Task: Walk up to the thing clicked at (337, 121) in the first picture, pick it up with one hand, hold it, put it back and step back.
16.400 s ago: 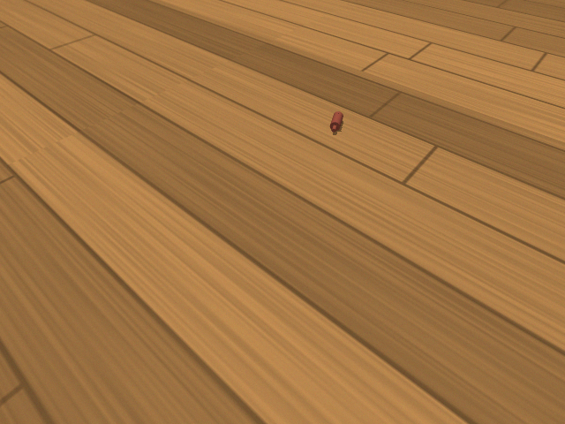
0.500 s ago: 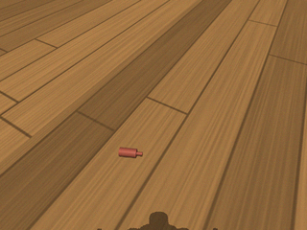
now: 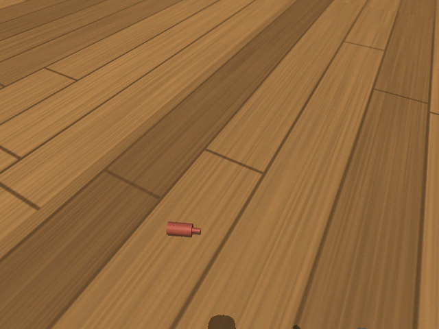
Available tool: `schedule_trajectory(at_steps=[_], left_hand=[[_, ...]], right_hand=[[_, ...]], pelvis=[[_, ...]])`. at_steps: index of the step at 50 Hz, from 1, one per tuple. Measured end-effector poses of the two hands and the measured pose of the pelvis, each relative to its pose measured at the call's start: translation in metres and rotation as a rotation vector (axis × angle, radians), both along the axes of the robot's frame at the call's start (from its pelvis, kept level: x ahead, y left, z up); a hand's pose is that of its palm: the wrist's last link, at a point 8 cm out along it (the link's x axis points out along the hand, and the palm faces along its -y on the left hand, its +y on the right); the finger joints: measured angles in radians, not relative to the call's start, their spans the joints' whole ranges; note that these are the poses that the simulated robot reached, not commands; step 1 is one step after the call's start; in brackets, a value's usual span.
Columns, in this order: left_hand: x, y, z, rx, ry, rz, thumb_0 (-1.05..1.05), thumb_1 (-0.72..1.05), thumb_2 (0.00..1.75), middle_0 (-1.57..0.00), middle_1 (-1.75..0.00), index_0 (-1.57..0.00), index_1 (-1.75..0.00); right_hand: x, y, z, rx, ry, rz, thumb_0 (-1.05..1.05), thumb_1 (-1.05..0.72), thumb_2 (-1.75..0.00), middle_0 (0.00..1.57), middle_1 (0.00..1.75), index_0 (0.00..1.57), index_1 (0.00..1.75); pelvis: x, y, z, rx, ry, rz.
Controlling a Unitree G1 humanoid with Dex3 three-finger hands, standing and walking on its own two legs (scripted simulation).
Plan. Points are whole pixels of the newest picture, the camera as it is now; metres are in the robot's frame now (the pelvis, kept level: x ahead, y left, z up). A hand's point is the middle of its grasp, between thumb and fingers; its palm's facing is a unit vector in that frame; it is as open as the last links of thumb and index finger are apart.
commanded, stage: stand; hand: left
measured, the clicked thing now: (184, 229) +0.72 +0.19 -0.75
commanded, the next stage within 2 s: walk up in 1.00 s
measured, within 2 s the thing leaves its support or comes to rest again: neither
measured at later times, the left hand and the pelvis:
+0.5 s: hand out of the picture +0.05 +0.25 -0.15, palm faces -0.03 -0.94 -0.34, open 7.3 cm; pelvis -0.02 -0.01 +0.01, yaw +0 degrees
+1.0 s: hand out of the picture +0.06 +0.24 -0.15, palm faces -0.03 -0.94 -0.34, open 7.3 cm; pelvis -0.01 -0.01 +0.01, yaw +1 degrees
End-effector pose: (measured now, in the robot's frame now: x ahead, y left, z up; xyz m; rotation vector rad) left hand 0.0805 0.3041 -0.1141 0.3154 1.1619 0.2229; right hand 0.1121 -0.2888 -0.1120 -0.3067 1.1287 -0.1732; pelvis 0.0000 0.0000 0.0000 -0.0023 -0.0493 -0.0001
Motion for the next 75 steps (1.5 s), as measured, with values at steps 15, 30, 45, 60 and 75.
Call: schedule_trajectory(at_steps=[15,30,45,60,75], left_hand=[[-0.019,-0.012,0.0,-0.02,0.053,-0.014,0.0,0.91,0.9,-0.21,-0.3,-0.21,-0.3],[-0.047,-0.013,-0.001,-0.014,0.103,-0.004,0.0,0.91,0.9,-0.21,-0.3,-0.21,-0.3],[-0.038,-0.015,-0.001,-0.016,0.099,-0.002,0.0,0.91,0.9,-0.21,-0.3,-0.21,-0.3],[-0.015,-0.008,0.0,0.025,0.052,-0.017,0.0,0.91,0.9,-0.21,-0.3,-0.21,-0.3],[-0.006,-0.011,0.002,0.044,0.164,0.062,0.0,0.9,0.9,-0.21,-0.3,-0.21,-0.3]], right_hand=[[-0.041,-0.012,0.0,-0.01,0.06,-0.036,0.0,-0.9,-0.9,0.2,0.3,0.21,0.3],[-0.076,-0.018,-0.005,-0.006,0.128,-0.048,0.0,-0.9,-0.9,0.2,0.3,0.21,0.3],[-0.063,-0.018,-0.006,-0.01,0.125,-0.029,0.0,-0.9,-0.9,0.2,0.3,0.21,0.3],[-0.046,-0.048,-0.007,-0.016,0.054,-0.049,0.0,-0.9,-0.9,0.2,0.3,0.21,0.3],[0.081,-0.047,-0.011,-0.013,0.044,0.068,0.01,-0.9,-0.9,0.2,0.3,0.2,0.3]], pelvis=[[-0.013,-0.003,0.005,0.001,-0.006,0.004],[-0.021,-0.007,0.005,-0.001,0.004,0.009],[-0.014,-0.009,0.005,-0.001,0.012,0.009],[0.013,-0.024,-0.008,0.028,0.013,-0.011],[0.097,-0.028,-0.014,-0.01,-0.001,0.022]])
